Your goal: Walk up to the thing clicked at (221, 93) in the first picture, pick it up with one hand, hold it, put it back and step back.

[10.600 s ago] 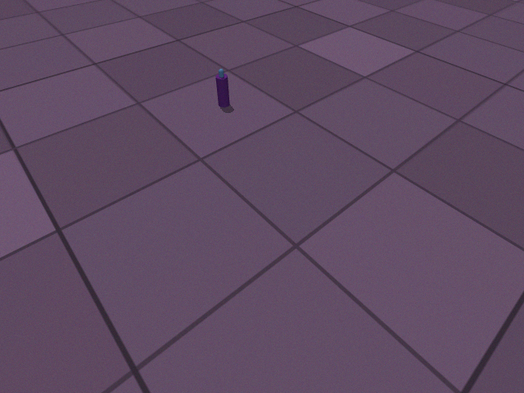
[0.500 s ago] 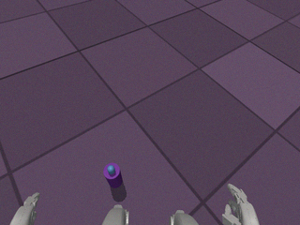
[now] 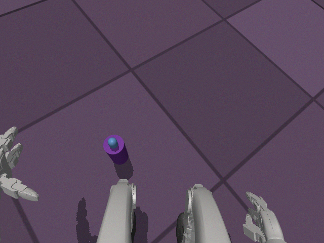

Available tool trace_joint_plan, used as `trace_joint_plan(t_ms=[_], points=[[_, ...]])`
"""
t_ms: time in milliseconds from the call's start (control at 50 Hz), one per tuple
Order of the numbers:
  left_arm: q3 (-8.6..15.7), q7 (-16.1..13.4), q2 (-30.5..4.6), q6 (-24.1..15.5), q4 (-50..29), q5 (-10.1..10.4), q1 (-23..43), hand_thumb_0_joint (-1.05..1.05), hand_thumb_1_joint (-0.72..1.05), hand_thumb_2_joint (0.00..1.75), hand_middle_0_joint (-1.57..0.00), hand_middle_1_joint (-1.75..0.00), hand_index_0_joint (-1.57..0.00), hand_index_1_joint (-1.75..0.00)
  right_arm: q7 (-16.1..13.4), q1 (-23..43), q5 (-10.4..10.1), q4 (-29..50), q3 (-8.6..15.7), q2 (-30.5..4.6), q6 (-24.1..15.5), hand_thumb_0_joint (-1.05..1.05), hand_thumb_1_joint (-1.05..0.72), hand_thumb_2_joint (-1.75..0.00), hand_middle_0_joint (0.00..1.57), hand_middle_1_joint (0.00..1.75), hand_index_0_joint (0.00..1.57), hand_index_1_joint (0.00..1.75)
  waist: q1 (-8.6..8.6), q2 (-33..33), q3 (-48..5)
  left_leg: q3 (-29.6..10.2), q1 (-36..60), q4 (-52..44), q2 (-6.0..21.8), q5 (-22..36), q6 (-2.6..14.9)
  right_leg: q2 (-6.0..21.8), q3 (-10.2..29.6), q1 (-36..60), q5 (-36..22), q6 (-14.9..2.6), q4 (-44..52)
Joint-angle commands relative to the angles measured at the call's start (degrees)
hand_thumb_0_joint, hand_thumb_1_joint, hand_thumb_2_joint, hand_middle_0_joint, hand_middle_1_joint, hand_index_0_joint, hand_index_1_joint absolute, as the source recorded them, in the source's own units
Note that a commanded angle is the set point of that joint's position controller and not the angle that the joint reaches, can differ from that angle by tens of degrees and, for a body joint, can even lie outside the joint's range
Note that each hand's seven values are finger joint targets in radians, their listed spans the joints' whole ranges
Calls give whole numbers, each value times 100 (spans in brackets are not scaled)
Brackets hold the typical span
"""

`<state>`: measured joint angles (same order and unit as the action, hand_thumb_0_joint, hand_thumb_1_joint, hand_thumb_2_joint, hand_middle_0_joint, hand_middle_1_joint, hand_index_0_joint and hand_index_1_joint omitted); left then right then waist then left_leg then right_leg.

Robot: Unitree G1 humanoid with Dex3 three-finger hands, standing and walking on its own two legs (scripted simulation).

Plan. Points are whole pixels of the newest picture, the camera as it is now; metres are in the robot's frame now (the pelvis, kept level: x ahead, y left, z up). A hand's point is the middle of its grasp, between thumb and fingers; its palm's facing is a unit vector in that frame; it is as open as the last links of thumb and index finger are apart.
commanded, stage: go down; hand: left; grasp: from the side
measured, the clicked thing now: (116, 149) +0.43 +0.20 -0.42
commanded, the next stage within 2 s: none
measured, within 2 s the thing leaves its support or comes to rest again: neither
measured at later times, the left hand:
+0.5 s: hand (29, 152) +0.33 +0.37 -0.11, palm faces +0.12 -0.98 -0.13, open 17.5 cm
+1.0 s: hand (31, 148) +0.35 +0.38 -0.13, palm faces +0.11 -0.99 -0.10, open 17.6 cm
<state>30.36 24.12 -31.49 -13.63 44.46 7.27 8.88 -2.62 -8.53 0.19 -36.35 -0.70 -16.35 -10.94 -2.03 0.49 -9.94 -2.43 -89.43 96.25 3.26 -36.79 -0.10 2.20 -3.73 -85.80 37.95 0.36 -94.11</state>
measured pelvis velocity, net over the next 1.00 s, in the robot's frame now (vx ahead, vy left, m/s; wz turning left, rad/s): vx -0.03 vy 0.00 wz -0.05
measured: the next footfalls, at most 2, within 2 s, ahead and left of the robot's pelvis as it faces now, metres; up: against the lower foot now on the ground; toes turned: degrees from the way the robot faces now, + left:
none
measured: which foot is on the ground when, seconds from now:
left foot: down 0.00-1.00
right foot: down 0.00-1.00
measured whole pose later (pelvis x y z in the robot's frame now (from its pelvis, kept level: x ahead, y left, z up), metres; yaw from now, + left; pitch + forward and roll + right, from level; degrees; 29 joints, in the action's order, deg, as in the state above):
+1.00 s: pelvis -0.03 +0.00 -0.13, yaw -3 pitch +33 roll -6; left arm 42.6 39.9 -46.1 -19.7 57.6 11.0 28.6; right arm -2.5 -6.0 1.9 -38.9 -4.7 -19.4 -10.6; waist -3.3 1.2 -8.0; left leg -6.0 -115.3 120.5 3.3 -38.9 -0.3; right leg 1.8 -5.3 -110.4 40.2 -0.2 -117.3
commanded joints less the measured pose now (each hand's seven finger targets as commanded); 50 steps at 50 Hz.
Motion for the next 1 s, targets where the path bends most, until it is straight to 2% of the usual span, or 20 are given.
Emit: trace_joint_plan(t_ms=[0, 40, 80, 120, 200, 240, 260, 280, 420, 440, 480, 620, 700, 720, 780, 820, 860, 900, 940, 980], points=[[814, 289, -1958, -662, -351, 258, 902, 0, -56, 7, -6, -6, -5, -7, -98, -349, -12, 465, 440, -1154, -193, 0, -89, -90, 20, 30, 20, 30, 101, -603, -2663, -184, 1856, -969, -143, 1234, 156, -202, 220, 739, -1093, -212, 861], [892, 427, -2292, -819, -460, 245, 1412, 0, -53, 7, -6, -6, -5, -6, -109, -406, 18, 413, 404, -1151, -200, 0, -89, -90, 20, 30, 20, 30, 90, -770, -2824, -147, 1658, -780, -147, 1171, 146, -184, 284, 699, -1042, -213, 756], [957, 553, -2372, -874, -80, 252, 1402, 0, -53, 6, -6, -6, -5, -6, -112, -360, 36, 396, 373, -1178, -196, 0, -90, -90, 20, 30, 20, 30, 111, -664, -2760, -112, 1404, -662, -153, 923, 165, -198, 308, 596, -819, -211, 722], [1042, 679, -2544, -970, -121, 281, 1615, 0, -51, 7, -6, -5, -5, -5, -105, -401, 54, 355, 328, -1191, -192, 0, -90, -90, 20, 30, 20, 30, 125, -833, -3008, -103, 1401, -546, -148, 1072, 140, -202, 303, 545, -907, -222, 571], [1167, 846, -2761, -992, 194, 312, 1741, 0, -54, 6, -6, -5, -5, -6, -108, -390, 56, 299, 301, -1264, -164, 0, -90, -90, 20, 30, 20, 30, 157, -815, -2861, -122, 989, -421, -128, 632, 133, -228, 272, 285, -564, -230, 395], [1318, 909, -3002, -1014, 37, 349, 1794, 0, -54, 4, -6, -4, -5, -5, -101, -384, 43, 299, 289, -1328, -154, 0, -91, -90, 20, 30, 20, 30, 257, -1025, -3128, -172, 1196, -363, -120, 776, 120, -251, 180, 83, -682, -261, 204], [1270, 962, -2969, -1015, 0, 354, 1882, 0, -53, 4, -6, -4, -5, -5, -103, -413, 45, 259, 270, -1320, -144, 0, -91, -90, 20, 30, 20, 30, 196, -1109, -3163, -191, 1230, -316, -110, 884, 106, -244, 133, 33, -778, -260, 110], [1272, 992, -2886, -988, 131, 363, 1739, 0, -55, 5, -6, -4, -5, -5, -109, -376, 36, 271, 274, -1366, -137, 0, -91, -90, 20, 30, 20, 30, 230, -1144, -3103, -269, 1335, -360, -95, 860, 96, -259, 50, -205, -764, -281, 4], [1487, 1144, -3180, -973, 121, 497, 1960, 0, -56, 5, -6, -3, -4, -4, -116, -389, 30, 202, 236, -1421, -143, 0, -92, -91, 20, 30, 20, 30, 200, -1171, -3035, -315, 969, -52, -82, 849, 99, -260, -17, -522, -747, -279, -346], [1416, 1174, -3130, -987, 60, 519, 2034, 0, -57, 6, -6, -4, -4, -5, -117, -344, 21, 211, 242, -1425, -138, 0, -92, -91, 20, 30, 20, 30, 182, -1093, -3052, -315, 928, -29, -78, 739, 113, -268, -18, -578, -681, -278, -335], [1442, 1233, -3127, -991, 74, 552, 2126, 0, -59, 5, -6, -3, -4, -4, -124, -399, 44, 178, 228, -1440, -139, 0, -93, -91, 20, 30, 20, 30, 148, -1122, -3216, -252, 941, 156, -97, 1011, 128, -261, 9, -516, -860, -276, -386], [1576, 1380, -3337, -1002, 137, 576, 2329, 0, -58, 6, -6, -3, -4, -5, -127, -415, 83, 105, 181, -1502, -161, 0, -93, -91, 20, 30, 20, 30, 161, -1293, -3269, -343, 963, 395, -84, 1246, 96, -248, -67, -861, -985, -293, -768], [1572, 1451, -3465, -1005, 182, 561, 2675, 0, -57, 7, -5, -4, -4, -5, -127, -419, 107, 98, 174, -1538, -147, 0, -92, -91, 20, 30, 20, 30, 78, -1277, -3127, -324, 649, 492, -88, 891, 109, -249, -71, -993, -764, -287, -860], [1616, 1460, -3472, -991, 345, 582, 2555, 0, -56, 8, -5, -4, -3, -5, -116, -396, 103, 103, 153, -1521, -145, 0, -92, -91, 20, 30, 20, 30, 121, -1139, -3067, -306, 539, 519, -89, 789, 122, -259, -66, -953, -702, -276, -850], [1671, 1488, -3676, -995, 252, 565, 2666, 0, -56, 7, -5, -4, -4, -5, -110, -391, 121, 137, 123, -1522, -129, 0, -92, -91, 20, 30, 20, 30, 136, -1115, -3244, -191, 331, 663, -106, 834, 142, -265, -37, -774, -723, -265, -878], [1637, 1535, -3630, -964, 347, 563, 2680, 0, -57, 7, -5, -3, -3, -5, -111, -383, 131, 120, 104, -1532, -125, 0, -92, -91, 20, 30, 20, 30, 125, -1178, -3243, -211, 429, 717, -93, 938, 134, -267, -62, -911, -799, -272, -961], [1676, 1530, -3814, -968, 236, 581, 2902, 0, -58, 7, -5, -3, -3, -5, -116, -416, 117, 134, 121, -1547, -123, 0, -92, -91, 20, 30, 20, 30, 102, -1056, -3146, -136, 51, 768, -107, 582, 158, -275, -6, -822, -540, -253, -871], [1679, 1543, -3775, -952, 280, 582, 2822, 0, -59, 6, -5, -4, -4, -5, -111, -421, 141, 128, 100, -1530, -127, 0, -93, -91, 20, 30, 20, 30, 133, -1079, -3331, -90, 106, 880, -111, 755, 161, -268, 35, -712, -660, -243, -896], [1658, 1566, -3811, -946, 238, 576, 2937, 0, -59, 7, -5, -4, -4, -6, -115, -443, 124, 118, 84, -1530, -132, 0, -92, -91, 20, 30, 20, 30, 70, -1148, -3282, -127, 122, 875, -100, 750, 154, -278, -23, -839, -665, -256, -967], [1665, 1557, -3849, -914, 291, 551, 2906, 0, -58, 6, -5, -4, -4, -5, -116, -441, 113, 128, 101, -1568, -131, 0, -92, -91, 20, 30, 20, 30, 110, -1141, -3207, -165, 103, 841, -98, 617, 148, -290, -69, -992, -579, -269, -1014]])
